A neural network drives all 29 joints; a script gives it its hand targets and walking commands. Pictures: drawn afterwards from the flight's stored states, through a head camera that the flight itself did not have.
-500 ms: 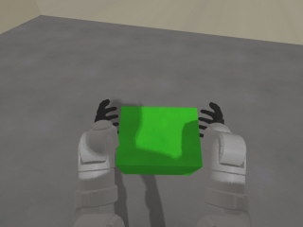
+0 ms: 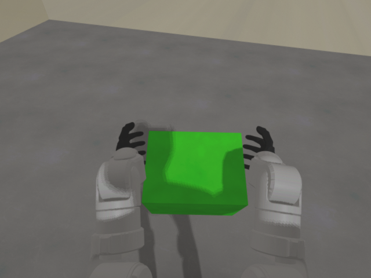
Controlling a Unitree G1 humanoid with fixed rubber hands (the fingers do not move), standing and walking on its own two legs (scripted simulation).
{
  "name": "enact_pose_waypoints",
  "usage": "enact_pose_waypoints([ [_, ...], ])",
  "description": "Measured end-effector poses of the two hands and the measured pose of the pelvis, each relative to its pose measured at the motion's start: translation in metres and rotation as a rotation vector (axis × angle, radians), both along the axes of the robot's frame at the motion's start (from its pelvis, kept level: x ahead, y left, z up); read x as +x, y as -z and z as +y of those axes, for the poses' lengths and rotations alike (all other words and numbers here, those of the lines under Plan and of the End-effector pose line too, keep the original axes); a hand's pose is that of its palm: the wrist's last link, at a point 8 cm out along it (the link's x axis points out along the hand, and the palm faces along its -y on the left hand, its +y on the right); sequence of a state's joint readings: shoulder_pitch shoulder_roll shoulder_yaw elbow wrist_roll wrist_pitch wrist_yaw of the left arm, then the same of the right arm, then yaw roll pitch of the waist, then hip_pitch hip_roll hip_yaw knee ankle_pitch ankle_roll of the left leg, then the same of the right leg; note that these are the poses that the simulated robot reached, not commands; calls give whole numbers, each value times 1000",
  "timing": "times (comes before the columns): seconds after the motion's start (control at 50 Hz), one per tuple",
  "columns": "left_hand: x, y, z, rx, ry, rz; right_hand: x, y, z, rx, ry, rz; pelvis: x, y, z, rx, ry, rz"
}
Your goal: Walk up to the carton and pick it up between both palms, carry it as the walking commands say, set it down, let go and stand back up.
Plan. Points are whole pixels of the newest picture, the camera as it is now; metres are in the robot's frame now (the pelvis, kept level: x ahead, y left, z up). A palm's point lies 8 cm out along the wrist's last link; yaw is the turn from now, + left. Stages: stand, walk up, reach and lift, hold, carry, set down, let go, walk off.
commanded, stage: carry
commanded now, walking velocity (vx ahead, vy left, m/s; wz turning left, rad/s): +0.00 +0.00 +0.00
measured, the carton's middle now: (193, 176) +0.35 +0.00 +0.04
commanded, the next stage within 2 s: none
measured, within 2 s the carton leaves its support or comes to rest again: neither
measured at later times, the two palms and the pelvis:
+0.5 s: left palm (128, 156) +0.32 +0.13 +0.13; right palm (264, 160) +0.32 -0.14 +0.13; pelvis +0.00 +0.00 +0.00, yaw +0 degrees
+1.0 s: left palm (126, 158) +0.32 +0.14 +0.13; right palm (263, 161) +0.32 -0.13 +0.13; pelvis +0.02 +0.00 +0.00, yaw +0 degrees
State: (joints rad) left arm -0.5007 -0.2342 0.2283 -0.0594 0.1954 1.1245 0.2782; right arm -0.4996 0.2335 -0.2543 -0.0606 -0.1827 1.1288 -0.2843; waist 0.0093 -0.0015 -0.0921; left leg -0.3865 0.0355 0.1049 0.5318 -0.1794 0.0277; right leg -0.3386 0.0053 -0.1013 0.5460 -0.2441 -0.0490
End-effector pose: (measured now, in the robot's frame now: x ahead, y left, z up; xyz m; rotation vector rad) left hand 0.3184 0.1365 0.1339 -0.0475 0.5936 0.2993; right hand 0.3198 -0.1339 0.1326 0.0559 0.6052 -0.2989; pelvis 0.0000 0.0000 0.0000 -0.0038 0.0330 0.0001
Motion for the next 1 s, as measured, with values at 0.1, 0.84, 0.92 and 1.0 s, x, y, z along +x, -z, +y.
enact_pose_waypoints([
  [0.1,0,0,-1,0,0,0,0,0,-1,0,1,-1,0,0,0,0,1,0],
  [0.84,3,-1,-3,-3,0,-4,3,-2,-3,2,5,-6,3,0,-2,0,2,0],
  [0.92,2,-1,-2,1,8,-5,3,-2,-3,-5,-8,-7,6,0,-2,3,2,3],
  [1.0,3,5,2,14,38,36,4,5,-1,-31,-49,36,20,-4,0,7,-3,14],
])
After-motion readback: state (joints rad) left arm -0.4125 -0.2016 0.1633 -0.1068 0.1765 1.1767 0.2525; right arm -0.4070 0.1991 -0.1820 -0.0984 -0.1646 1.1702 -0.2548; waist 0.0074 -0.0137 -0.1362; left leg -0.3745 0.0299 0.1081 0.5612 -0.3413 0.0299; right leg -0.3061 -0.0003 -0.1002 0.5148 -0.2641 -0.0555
